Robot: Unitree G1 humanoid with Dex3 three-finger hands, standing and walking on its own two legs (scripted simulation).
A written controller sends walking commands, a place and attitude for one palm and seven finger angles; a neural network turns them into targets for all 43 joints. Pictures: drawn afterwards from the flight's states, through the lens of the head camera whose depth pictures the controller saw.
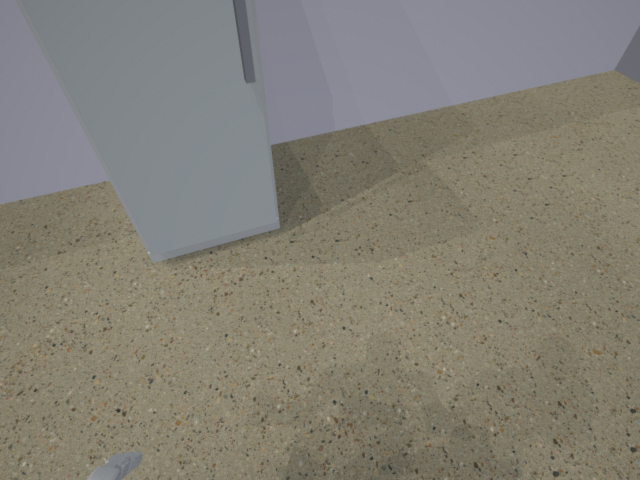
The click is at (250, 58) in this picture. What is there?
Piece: fridge door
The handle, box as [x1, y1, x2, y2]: [233, 0, 255, 82]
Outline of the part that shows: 233,0 244,78 246,82 252,82 255,80 245,2 244,0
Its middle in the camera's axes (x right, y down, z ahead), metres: -0.21 -0.59 +0.95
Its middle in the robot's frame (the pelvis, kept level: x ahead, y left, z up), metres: +1.12 +0.27 +0.15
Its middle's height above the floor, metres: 0.92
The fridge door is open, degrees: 0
